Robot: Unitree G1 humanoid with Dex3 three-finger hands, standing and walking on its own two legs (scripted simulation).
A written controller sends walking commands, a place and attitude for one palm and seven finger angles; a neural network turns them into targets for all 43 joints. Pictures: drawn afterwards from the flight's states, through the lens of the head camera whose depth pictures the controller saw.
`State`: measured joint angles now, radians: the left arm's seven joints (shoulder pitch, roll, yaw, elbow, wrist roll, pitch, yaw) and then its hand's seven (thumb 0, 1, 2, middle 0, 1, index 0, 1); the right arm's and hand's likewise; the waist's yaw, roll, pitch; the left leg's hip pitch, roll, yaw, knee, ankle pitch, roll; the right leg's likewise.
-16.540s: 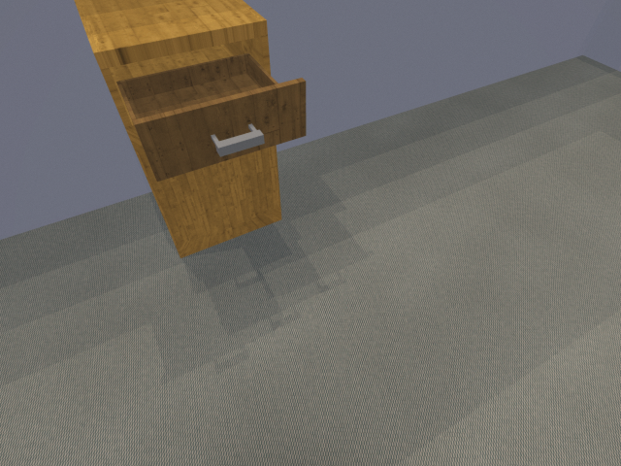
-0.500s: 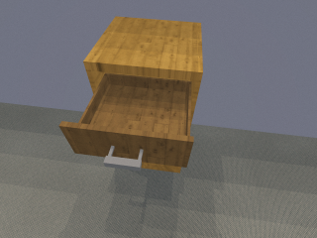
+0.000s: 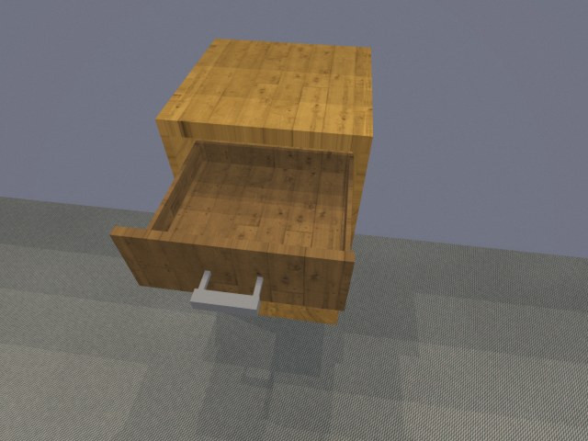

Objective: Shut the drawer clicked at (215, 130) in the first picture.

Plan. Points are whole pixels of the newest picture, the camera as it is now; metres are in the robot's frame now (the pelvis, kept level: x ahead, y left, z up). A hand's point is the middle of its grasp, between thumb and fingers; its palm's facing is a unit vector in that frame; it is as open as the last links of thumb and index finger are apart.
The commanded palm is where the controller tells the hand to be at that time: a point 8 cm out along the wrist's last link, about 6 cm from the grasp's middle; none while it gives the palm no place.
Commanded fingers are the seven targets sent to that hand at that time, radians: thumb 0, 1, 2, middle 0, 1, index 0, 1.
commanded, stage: raise the hand and make a fist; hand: left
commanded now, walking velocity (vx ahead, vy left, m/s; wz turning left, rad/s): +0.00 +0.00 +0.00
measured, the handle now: (229, 291) +0.37 +0.14 -0.06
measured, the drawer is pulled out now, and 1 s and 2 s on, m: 0.28 0.28 0.28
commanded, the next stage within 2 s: bring the fist close to the handle in 1.80 s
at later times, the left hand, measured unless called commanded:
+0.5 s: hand out of the picture +0.13 +0.14 -0.02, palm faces +0.03 -1.00 -0.04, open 5.0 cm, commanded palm +0.12 +0.19 -0.03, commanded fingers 0.00 0.90 0.90 -0.82 -0.97 -0.82 -0.97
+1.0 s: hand (204, 410) +0.16 +0.12 +0.01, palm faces -0.07 -1.00 -0.01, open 3.1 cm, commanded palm +0.13 +0.17 +0.01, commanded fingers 0.00 0.90 0.90 -1.32 -1.51 -1.32 -1.51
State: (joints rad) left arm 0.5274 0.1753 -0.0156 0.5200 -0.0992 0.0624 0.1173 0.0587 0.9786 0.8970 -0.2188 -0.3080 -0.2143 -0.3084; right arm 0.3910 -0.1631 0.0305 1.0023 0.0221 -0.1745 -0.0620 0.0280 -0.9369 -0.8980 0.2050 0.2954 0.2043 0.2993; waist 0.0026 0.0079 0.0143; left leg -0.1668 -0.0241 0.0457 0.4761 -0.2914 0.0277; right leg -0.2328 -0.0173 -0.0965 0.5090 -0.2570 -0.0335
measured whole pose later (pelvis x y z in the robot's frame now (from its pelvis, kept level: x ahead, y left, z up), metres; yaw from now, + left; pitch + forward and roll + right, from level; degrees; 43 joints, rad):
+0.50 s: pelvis -0.03 -0.02 -0.09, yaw +2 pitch +12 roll -2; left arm 0.60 0.18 0.02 -0.14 -0.19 -0.53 -0.21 0.02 0.90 0.90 -0.63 -0.76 -0.63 -0.76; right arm 0.14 -0.22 0.01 0.44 0.02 -0.23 -0.01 0.01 -0.91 -0.90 0.20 0.29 0.20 0.30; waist 0.04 0.00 -0.14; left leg -0.83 0.01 -0.02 1.17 -0.56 0.00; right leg -0.84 -0.02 -0.17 1.12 -0.49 -0.08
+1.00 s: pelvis -0.01 +0.00 -0.07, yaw +0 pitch +12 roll -1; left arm 0.66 0.17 -0.07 -0.30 -0.14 -0.38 -0.11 0.02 0.90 0.90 -1.13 -1.30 -1.13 -1.30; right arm 0.26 -0.25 -0.03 0.47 0.03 -0.20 -0.02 0.01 -0.91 -0.90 0.20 0.30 0.20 0.30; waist -0.02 0.02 -0.12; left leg -0.72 0.00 0.03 1.05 -0.54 0.03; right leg -0.76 -0.02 -0.12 1.02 -0.47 -0.04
